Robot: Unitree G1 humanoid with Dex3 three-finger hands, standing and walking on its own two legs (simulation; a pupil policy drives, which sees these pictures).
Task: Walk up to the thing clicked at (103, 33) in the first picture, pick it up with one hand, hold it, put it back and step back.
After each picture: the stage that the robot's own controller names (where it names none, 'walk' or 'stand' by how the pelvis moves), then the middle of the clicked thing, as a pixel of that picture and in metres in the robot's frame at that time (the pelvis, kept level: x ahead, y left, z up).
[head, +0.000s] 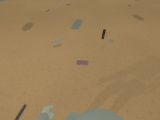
stand; (103, 34) +2.02 -0.26 -0.65
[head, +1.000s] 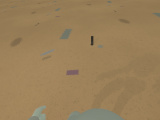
walk; (92, 40) +1.90 +0.15 -0.62
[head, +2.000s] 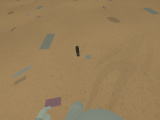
walk; (77, 51) +1.29 +0.41 -0.65
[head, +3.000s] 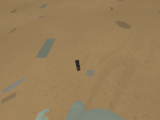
walk; (77, 65) +0.89 +0.32 -0.65
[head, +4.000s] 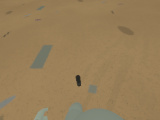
walk; (78, 81) +0.60 +0.22 -0.65
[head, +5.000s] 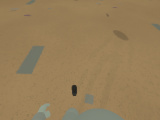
stand; (74, 90) +0.44 +0.17 -0.64
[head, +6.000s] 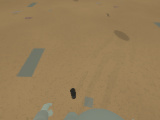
stand; (73, 93) +0.40 +0.20 -0.65
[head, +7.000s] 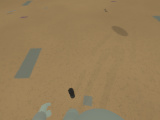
stand; (71, 93) +0.37 +0.23 -0.64
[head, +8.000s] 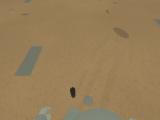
stand; (73, 92) +0.39 +0.19 -0.65
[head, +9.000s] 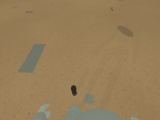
stand; (74, 90) +0.40 +0.19 -0.64
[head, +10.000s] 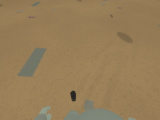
stand; (73, 96) +0.37 +0.18 -0.65
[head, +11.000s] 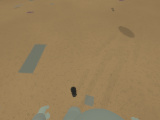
stand; (73, 92) +0.38 +0.19 -0.65
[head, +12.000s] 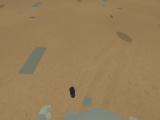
stand; (72, 92) +0.42 +0.21 -0.65
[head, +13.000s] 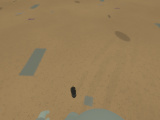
stand; (73, 92) +0.43 +0.21 -0.66
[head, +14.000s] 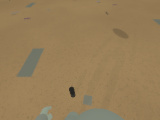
stand; (72, 92) +0.41 +0.23 -0.66
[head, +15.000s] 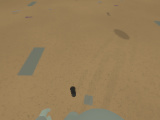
stand; (73, 92) +0.42 +0.20 -0.66
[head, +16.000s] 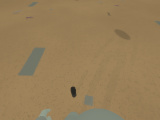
stand; (73, 92) +0.42 +0.20 -0.66
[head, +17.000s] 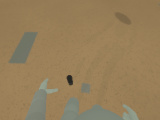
go down; (70, 80) +0.44 +0.21 -0.59
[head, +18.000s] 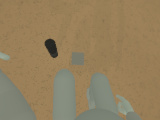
go down; (52, 49) +0.47 +0.30 -0.24
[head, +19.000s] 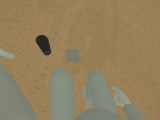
close in; (45, 47) +0.46 +0.32 -0.24
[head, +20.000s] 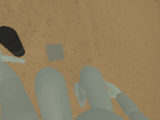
close in; (14, 45) +0.42 +0.36 -0.16
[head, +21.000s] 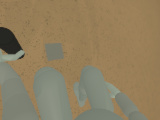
lift; (12, 47) +0.40 +0.36 -0.16
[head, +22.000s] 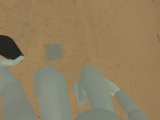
lift; (12, 52) +0.38 +0.36 -0.15
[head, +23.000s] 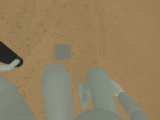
lift; (8, 56) +0.32 +0.42 -0.15
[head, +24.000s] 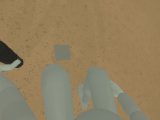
lift; (8, 57) +0.32 +0.41 -0.15
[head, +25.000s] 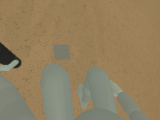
lift; (6, 57) +0.32 +0.42 -0.15
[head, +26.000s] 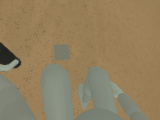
lift; (6, 57) +0.32 +0.42 -0.15
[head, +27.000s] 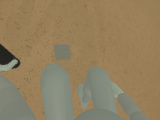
lift; (4, 58) +0.32 +0.43 -0.15
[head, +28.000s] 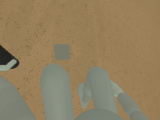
lift; (3, 58) +0.32 +0.43 -0.15
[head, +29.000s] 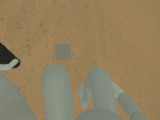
lift; (5, 57) +0.32 +0.43 -0.15
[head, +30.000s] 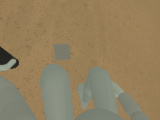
lift; (2, 58) +0.31 +0.43 -0.15
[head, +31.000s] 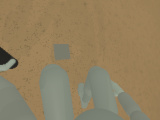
lift; (2, 58) +0.32 +0.43 -0.15
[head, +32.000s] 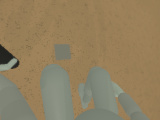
lift; (4, 58) +0.32 +0.43 -0.15
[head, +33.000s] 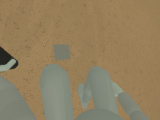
lift; (2, 58) +0.32 +0.43 -0.15
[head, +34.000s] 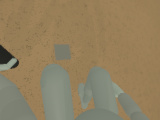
lift; (3, 57) +0.32 +0.43 -0.15
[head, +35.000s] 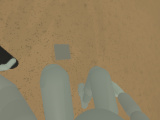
lift; (2, 58) +0.32 +0.43 -0.15
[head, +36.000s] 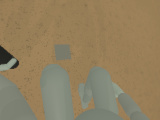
lift; (3, 58) +0.32 +0.44 -0.15
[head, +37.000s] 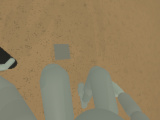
lift; (1, 58) +0.31 +0.44 -0.15
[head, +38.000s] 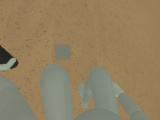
lift; (2, 57) +0.31 +0.44 -0.15
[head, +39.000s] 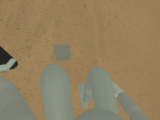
lift; (2, 58) +0.31 +0.44 -0.15
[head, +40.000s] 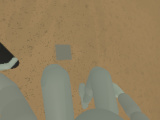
lift; (4, 57) +0.32 +0.44 -0.15
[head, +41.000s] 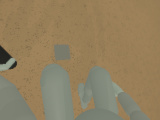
lift; (1, 58) +0.32 +0.44 -0.15
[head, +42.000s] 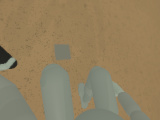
lift; (1, 57) +0.32 +0.44 -0.15
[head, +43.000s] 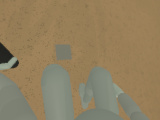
lift; (3, 57) +0.32 +0.44 -0.15
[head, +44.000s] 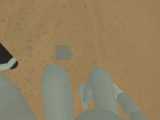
lift; (3, 57) +0.32 +0.44 -0.15
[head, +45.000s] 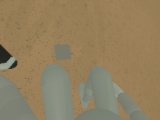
lift; (2, 57) +0.32 +0.44 -0.15
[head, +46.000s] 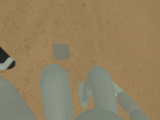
lift; out of the picture +0.32 +0.44 -0.15
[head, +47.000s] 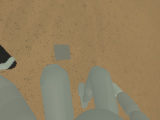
lift; (1, 57) +0.32 +0.44 -0.15
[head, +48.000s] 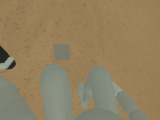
lift; out of the picture +0.32 +0.44 -0.15
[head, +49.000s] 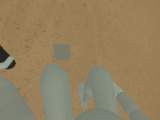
lift; out of the picture +0.32 +0.45 -0.15
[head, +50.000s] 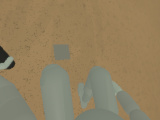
lift; out of the picture +0.32 +0.44 -0.15
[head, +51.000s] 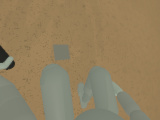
lift; out of the picture +0.32 +0.44 -0.15
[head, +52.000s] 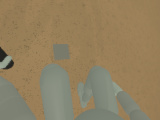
lift; out of the picture +0.32 +0.45 -0.15
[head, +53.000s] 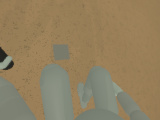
lift; out of the picture +0.32 +0.45 -0.15
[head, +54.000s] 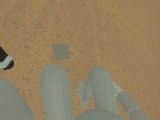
lift; out of the picture +0.32 +0.45 -0.15
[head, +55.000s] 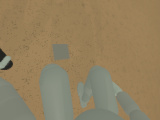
lift; out of the picture +0.32 +0.45 -0.15
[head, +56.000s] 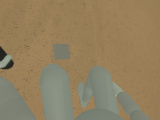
lift; out of the picture +0.32 +0.45 -0.15
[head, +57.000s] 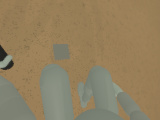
lift; out of the picture +0.32 +0.45 -0.15
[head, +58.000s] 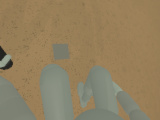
lift; out of the picture +0.33 +0.45 -0.15
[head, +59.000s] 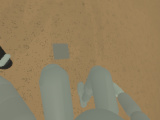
lift; out of the picture +0.33 +0.45 -0.15
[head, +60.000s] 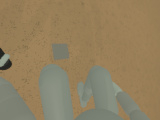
lift; out of the picture +0.33 +0.45 -0.15
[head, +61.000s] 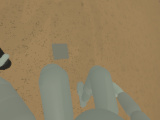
lift; out of the picture +0.33 +0.45 -0.15
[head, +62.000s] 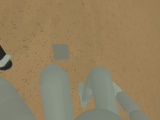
lift; out of the picture +0.33 +0.45 -0.15
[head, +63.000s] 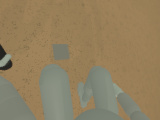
lift; out of the picture +0.33 +0.45 -0.15
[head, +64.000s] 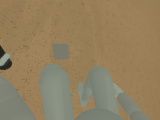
lift; out of the picture +0.33 +0.45 -0.15
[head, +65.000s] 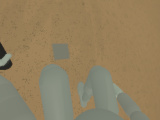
lift; out of the picture +0.33 +0.45 -0.15
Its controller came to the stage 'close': yes
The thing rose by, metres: 0.00
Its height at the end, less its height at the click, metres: +0.00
